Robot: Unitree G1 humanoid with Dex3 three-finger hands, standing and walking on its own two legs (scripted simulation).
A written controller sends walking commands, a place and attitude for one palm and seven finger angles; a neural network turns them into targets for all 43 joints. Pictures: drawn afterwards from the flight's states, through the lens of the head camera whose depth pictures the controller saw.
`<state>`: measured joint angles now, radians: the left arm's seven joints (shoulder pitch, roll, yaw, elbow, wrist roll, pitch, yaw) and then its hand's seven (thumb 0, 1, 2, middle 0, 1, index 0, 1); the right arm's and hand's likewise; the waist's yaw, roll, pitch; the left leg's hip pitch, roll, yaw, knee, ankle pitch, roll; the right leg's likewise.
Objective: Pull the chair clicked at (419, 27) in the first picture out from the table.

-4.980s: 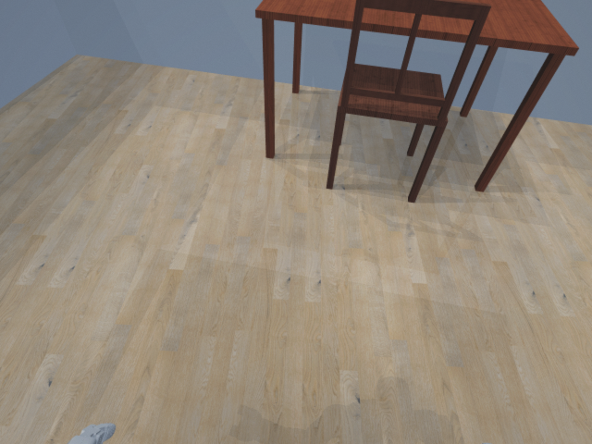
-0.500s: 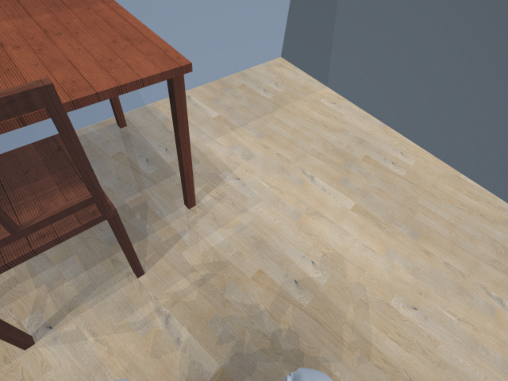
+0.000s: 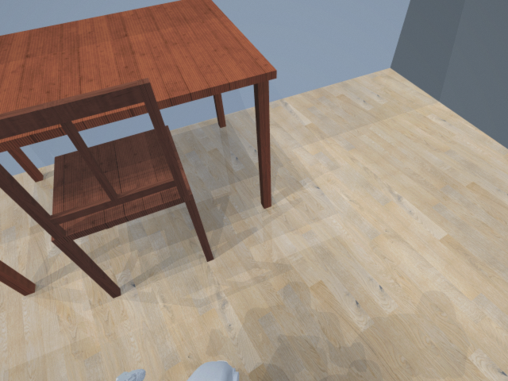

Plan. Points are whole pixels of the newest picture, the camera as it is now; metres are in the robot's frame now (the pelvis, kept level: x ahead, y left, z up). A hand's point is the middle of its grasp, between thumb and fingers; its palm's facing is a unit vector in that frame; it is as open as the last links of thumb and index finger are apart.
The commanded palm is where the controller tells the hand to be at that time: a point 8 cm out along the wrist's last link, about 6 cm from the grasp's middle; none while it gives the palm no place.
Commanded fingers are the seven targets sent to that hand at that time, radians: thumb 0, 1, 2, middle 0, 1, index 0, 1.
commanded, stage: turn to face it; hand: left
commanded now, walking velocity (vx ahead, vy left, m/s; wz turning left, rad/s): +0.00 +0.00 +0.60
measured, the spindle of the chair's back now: (92, 163) +0.63 +0.46 -0.08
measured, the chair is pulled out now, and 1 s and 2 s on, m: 0.00 0.00 0.00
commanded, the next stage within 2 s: take the last steps up to it in 0.66 s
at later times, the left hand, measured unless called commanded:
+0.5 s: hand out of the picture -0.04 +0.27 -0.17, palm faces +0.29 -0.92 -0.27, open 7.4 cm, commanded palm none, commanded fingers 0.00 0.90 0.90 -0.20 -0.30 -0.20 -0.30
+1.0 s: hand out of the picture -0.05 +0.20 -0.15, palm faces +0.43 -0.87 -0.24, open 7.3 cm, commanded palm none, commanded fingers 0.00 0.90 0.90 -0.20 -0.30 -0.20 -0.30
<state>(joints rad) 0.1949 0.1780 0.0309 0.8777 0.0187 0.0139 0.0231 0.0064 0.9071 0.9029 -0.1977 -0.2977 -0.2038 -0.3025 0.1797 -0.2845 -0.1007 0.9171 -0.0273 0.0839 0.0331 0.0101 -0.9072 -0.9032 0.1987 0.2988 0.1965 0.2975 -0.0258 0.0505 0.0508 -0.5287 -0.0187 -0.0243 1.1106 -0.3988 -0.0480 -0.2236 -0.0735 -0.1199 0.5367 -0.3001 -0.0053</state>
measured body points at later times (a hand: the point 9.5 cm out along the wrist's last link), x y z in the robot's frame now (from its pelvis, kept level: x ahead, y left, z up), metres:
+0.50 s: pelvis -0.02 +0.04 +0.00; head +0.01 +0.07 +0.45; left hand -0.05 +0.32 -0.15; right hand +0.14 -0.17 -0.13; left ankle -0.05 +0.14 -0.74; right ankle +0.00 -0.11 -0.67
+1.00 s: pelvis -0.01 +0.01 +0.01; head +0.00 +0.00 +0.46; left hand -0.07 +0.24 -0.13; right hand +0.11 -0.21 -0.15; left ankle -0.09 +0.14 -0.68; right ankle +0.01 -0.08 -0.74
